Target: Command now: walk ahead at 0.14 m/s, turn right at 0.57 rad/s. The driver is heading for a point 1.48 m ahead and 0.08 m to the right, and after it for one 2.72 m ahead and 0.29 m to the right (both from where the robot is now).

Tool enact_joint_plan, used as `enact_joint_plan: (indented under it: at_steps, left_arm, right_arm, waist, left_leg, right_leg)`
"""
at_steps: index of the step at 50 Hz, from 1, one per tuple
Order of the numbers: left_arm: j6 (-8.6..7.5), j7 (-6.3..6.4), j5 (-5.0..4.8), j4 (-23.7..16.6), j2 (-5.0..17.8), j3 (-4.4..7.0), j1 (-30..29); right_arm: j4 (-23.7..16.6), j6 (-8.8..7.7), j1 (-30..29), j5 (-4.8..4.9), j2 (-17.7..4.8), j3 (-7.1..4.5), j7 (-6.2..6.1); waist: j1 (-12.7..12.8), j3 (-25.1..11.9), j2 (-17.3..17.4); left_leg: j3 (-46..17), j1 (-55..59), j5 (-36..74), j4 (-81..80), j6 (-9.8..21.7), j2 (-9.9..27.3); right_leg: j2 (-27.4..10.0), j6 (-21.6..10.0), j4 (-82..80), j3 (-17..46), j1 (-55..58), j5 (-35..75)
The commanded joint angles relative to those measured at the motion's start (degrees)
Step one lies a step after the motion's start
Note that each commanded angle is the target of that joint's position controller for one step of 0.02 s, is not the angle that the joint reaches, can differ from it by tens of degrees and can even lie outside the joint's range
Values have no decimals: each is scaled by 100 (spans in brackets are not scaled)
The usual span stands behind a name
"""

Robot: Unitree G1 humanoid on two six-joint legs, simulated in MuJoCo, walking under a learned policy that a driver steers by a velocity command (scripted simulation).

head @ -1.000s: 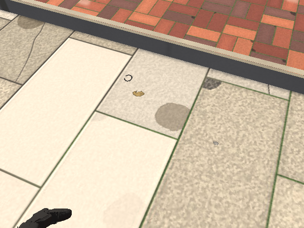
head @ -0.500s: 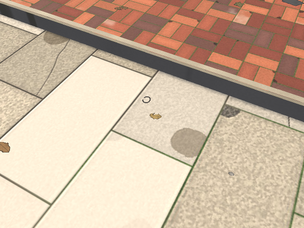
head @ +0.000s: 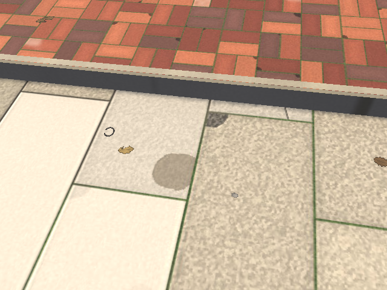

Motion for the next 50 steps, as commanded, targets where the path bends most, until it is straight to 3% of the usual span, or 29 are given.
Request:
enact_joint_plan:
  at_steps: [1,4,5,6,7,8,9,10,11,13,17,20,23,25,26,27,28,29,30,31,32,33,34,36,38,40,43,46,50]
  left_arm:
    - [-51,-18,-22,-421,972,267,-71]
    - [-47,-24,-71,-468,865,219,-206]
    - [-68,-10,-74,-502,706,171,-205]
    - [-98,-18,-46,-531,292,53,-100]
    - [-189,-39,-103,-809,336,75,-214]
    - [-267,-58,-73,-861,716,163,-403]
    - [-273,-89,-67,-735,898,231,-284]
    - [-253,-105,-38,-600,857,250,-125]
    - [-263,-140,-17,-593,787,244,-115]
    - [-328,-216,-31,-626,483,163,-242]
    - [-431,-265,-43,-733,215,51,-571]
    - [-506,-359,-23,-825,54,-42,-966]
    - [-548,-440,-76,-892,122,-46,-1134]
    - [-568,-450,-88,-861,312,35,-840]
    - [-568,-425,-76,-699,465,135,-262]
    - [-549,-368,-58,-430,748,290,609]
    - [-492,-264,-6,-280,1175,408,1676]
    - [-513,-278,51,-243,1647,413,1739]
    - [-571,-303,31,-254,1067,277,1628]
    - [-600,-305,17,-220,845,186,1288]
    - [-609,-308,17,-232,693,130,956]
    - [-613,-321,56,-251,545,85,662]
    - [-636,-319,113,-272,435,51,490]
    - [-719,-305,81,-201,426,62,401]
    - [-787,-286,61,-72,504,85,453]
    - [-783,-244,49,55,542,94,575]
    - [-737,-182,20,198,660,114,799]
    - [-692,-166,-46,409,802,155,1182]
    - [-566,-123,-73,593,886,201,1307]
  right_arm:
    - [-484,-223,-220,55,-545,-135,92]
    - [-343,-401,249,115,-497,-165,175]
    - [-242,-436,564,97,-627,-220,164]
    - [-179,-444,1089,-11,-912,-274,129]
    - [-97,-453,1316,-214,-1376,-354,184]
    - [-175,-513,943,-220,-1200,-333,196]
    - [-254,-521,679,-100,-870,-240,143]
    - [-311,-506,580,-38,-719,-180,100]
    - [-303,-492,606,-17,-669,-149,70]
    - [-222,-532,907,-83,-639,-106,46]
    - [-59,-553,1215,-79,-718,-100,120]
    - [51,-515,1264,27,-927,-137,163]
    - [221,-469,1504,142,-1089,-167,214]
    - [305,-413,1477,184,-1181,-179,226]
    - [333,-388,1396,201,-1173,-158,216]
    - [363,-392,1489,178,-997,-87,200]
    - [183,-425,1503,-14,-626,80,193]
    - [-27,-562,1957,-10,-39,256,211]
    - [33,-658,1473,160,-734,88,234]
    - [-124,-697,1036,250,-881,41,263]
    - [-112,-702,863,160,-792,72,239]
    - [-99,-681,817,54,-731,63,236]
    - [-57,-625,952,48,-664,64,264]
    - [29,-510,1110,43,-478,101,289]
    - [-50,-434,863,-13,-429,123,268]
    - [-176,-443,451,-46,-361,164,273]
    - [-328,-529,-242,1,-223,247,366]
    - [-505,-577,-762,58,-248,263,469]
    - [-627,-596,-842,37,-429,201,571]
  waist:
    - [69,-497,-1043]
    - [-276,-382,-917]
    - [-414,-431,-688]
    - [-498,-770,205]
    - [-409,-365,1244]
    - [-303,157,1146]
    - [-241,293,989]
    - [-206,222,857]
    - [-250,225,821]
    - [-393,214,695]
    - [-530,299,647]
    - [-620,376,693]
    - [-644,449,740]
    - [-348,306,831]
    - [43,-43,750]
    - [451,-643,559]
    - [853,-1580,-251]
    - [381,-2276,-1879]
    - [641,-1937,-1147]
    - [521,-1138,-1032]
    - [347,-761,-566]
    - [159,-457,-497]
    - [-34,-377,-590]
    - [-212,-305,-538]
    - [-241,-73,-374]
    - [-148,94,-299]
    - [106,268,-307]
    - [295,383,-276]
    - [151,269,-358]
  left_leg:
    - [148,144,-166,-591,139,-109]
    - [290,1305,436,-2034,438,-118]
    - [108,2106,552,-2363,614,222]
    - [-994,2960,-314,-2634,979,1347]
    - [-2847,2846,-1612,-3231,1659,2280]
    - [-3043,2414,-2169,-3374,1864,2458]
    - [-2463,2367,-2001,-3399,1684,2146]
    - [-1932,2448,-1582,-3380,1465,1867]
    - [-1519,2457,-1110,-3410,1356,1730]
    - [-841,2295,-273,-3509,1334,1554]
    - [-155,2203,486,-3651,1477,1453]
    - [282,1953,1003,-3640,1453,1410]
    - [303,2024,1275,-3533,1455,1623]
    - [324,2218,2346,-3145,1380,1761]
    - [588,2175,3504,-2446,1245,1628]
    - [946,1813,4139,-1269,1056,1337]
    - [1146,501,2398,702,778,1073]
    - [647,-1324,-1316,2478,496,40]
    - [17,-1892,-1217,3112,547,296]
    - [178,-2241,-704,3135,660,564]
    - [264,-2030,-185,2859,691,801]
    - [277,-1810,174,2522,660,934]
    - [234,-1480,438,2387,643,1037]
    - [301,-1271,657,2159,537,1043]
    - [333,-1473,1018,1713,399,1042]
    - [360,-1613,1637,953,328,1008]
    - [582,-1255,2570,-354,375,769]
    - [590,-1184,2783,-1015,486,616]
    - [584,-1105,2027,-1449,785,453]
  right_leg:
    - [-1345,-920,-1077,2055,410,-1728]
    - [-1037,-692,-846,2154,-110,-2306]
    - [-799,-442,-438,1925,-681,-2469]
    - [-294,-68,1141,1095,-1412,-2708]
    - [251,78,2304,195,-2726,-2439]
    - [-367,167,3059,191,-3185,-1907]
    - [-490,267,3329,121,-3254,-1439]
    - [-561,393,3504,8,-3205,-1117]
    - [-631,491,3640,-67,-3228,-791]
    - [-715,581,3804,-223,-3110,-226]
    - [-756,668,2753,-406,-2846,341]
    - [-815,639,1605,-847,-2116,554]
    - [-754,415,939,-1075,-1531,253]
    - [-587,153,535,-1188,-930,37]
    - [-414,-21,206,-1315,-57,245]
    - [-331,-199,153,-1319,1258,363]
    - [-1518,-555,303,118,3074,284]
    - [-2783,-1462,-694,3166,4096,-1129]
    - [-2711,-1362,-1087,3278,3733,-1564]
    - [-2525,-1155,-1084,2371,3105,-1194]
    - [-2259,-1023,-1145,1722,2373,-643]
    - [-2021,-972,-1300,1260,1770,-164]
    - [-1871,-948,-1487,972,1368,163]
    - [-1813,-1041,-1767,601,1014,704]
    - [-1779,-1076,-1945,257,857,1160]
    - [-1668,-1003,-1998,-64,887,1433]
    - [-1494,-804,-2082,-455,824,1315]
    - [-1713,-773,-2007,-410,1265,1128]
    - [-2016,-580,-1441,-350,2186,2005]
Velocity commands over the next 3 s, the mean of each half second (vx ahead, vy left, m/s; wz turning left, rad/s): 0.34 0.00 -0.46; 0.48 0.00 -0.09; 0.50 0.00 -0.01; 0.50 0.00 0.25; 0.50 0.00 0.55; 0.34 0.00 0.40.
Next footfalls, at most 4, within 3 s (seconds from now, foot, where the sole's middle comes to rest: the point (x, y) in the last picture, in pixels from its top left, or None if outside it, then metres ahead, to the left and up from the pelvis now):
0.12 left None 0.06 0.15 -0.78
0.54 right None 0.26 -0.19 -0.78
1.06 left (232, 239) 0.64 -0.06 -0.78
1.60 right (307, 186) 0.86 -0.37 -0.78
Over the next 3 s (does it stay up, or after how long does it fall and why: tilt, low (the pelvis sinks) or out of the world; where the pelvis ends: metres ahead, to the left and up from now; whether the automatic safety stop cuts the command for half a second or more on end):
stays up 1.45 -0.22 0.12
